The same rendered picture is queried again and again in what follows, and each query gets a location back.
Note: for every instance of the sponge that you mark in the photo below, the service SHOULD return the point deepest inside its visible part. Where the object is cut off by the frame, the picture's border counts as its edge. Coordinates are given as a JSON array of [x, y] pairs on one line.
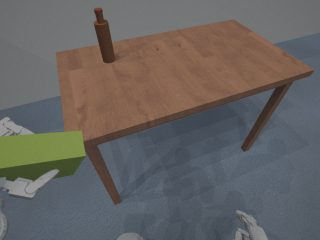
[[30, 156]]

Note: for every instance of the left robot hand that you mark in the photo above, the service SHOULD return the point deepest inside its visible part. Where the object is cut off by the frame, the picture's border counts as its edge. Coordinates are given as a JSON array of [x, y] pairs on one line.
[[21, 187]]

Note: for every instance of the table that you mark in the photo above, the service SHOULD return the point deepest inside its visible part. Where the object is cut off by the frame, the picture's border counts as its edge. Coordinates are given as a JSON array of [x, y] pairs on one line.
[[163, 77]]

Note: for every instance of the right robot hand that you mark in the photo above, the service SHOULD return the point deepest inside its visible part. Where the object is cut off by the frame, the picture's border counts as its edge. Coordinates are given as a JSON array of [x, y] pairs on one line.
[[254, 231]]

